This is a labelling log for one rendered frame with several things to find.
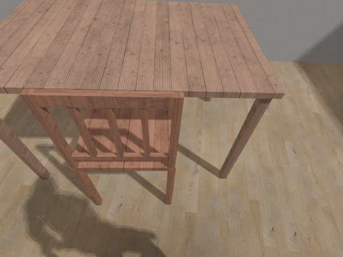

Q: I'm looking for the chair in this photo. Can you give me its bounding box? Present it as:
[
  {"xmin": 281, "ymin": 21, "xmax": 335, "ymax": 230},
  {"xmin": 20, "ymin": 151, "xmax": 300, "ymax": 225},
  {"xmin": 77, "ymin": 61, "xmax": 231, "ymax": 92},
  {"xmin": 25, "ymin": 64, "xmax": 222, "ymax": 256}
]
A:
[{"xmin": 20, "ymin": 88, "xmax": 184, "ymax": 205}]

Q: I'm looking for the table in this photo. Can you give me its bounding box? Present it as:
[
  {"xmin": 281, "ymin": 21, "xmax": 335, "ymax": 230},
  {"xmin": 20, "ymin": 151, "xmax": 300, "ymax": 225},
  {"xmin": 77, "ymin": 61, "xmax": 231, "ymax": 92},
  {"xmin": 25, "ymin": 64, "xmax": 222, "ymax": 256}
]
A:
[{"xmin": 0, "ymin": 0, "xmax": 285, "ymax": 179}]

